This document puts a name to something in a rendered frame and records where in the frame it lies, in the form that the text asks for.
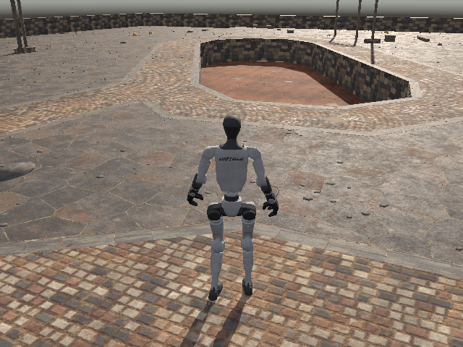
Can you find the robot right forearm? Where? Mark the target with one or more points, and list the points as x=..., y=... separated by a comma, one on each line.
x=268, y=192

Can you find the left robot upper arm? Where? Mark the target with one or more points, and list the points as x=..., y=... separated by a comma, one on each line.
x=208, y=153

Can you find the right robot upper arm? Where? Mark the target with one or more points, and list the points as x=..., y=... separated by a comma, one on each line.
x=258, y=165

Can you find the robot left thigh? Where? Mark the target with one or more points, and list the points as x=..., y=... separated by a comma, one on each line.
x=217, y=226

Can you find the right robot hand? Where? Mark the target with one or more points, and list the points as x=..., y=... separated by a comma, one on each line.
x=274, y=206

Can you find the humanoid robot torso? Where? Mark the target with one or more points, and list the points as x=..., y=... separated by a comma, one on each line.
x=231, y=175

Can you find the robot left forearm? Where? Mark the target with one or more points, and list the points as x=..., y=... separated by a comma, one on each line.
x=194, y=189

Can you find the left robot hand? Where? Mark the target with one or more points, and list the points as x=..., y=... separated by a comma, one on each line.
x=190, y=199

